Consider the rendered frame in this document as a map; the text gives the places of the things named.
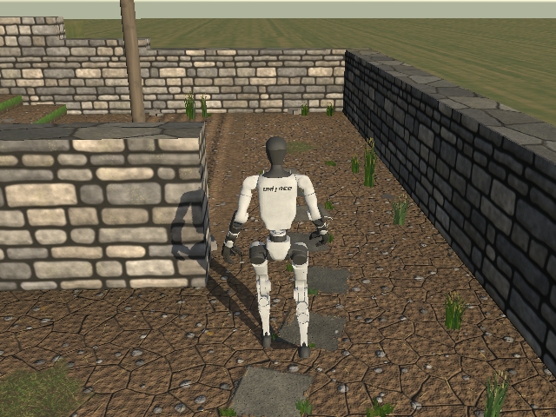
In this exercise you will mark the left robot hand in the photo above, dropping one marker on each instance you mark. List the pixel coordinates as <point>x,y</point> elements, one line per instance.
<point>227,251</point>

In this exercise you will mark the left robot upper arm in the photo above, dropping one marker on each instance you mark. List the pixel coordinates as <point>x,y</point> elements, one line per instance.
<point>244,199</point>

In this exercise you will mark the left robot foot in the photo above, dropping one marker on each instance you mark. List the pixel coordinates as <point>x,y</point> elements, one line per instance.
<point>266,340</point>

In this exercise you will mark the robot right forearm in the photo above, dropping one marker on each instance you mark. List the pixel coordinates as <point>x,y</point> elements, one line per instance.
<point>320,224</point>

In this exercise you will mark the right robot upper arm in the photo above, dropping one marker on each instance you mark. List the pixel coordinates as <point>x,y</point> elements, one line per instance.
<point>308,193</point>

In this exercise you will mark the right robot shin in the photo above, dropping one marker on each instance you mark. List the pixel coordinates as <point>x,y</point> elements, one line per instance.
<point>303,318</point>

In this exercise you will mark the right robot hand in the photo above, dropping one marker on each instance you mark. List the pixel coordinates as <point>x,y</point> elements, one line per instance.
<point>324,240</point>

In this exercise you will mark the robot left forearm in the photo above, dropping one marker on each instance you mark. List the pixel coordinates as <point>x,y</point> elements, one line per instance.
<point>233,232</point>

